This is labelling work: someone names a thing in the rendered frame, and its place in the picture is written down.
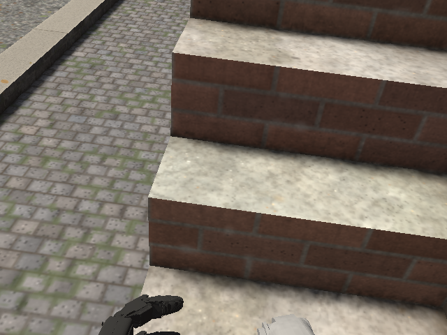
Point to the robot left hand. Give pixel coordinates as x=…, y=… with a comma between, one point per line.
x=140, y=311

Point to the right robot thigh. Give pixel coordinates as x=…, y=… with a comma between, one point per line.
x=286, y=325

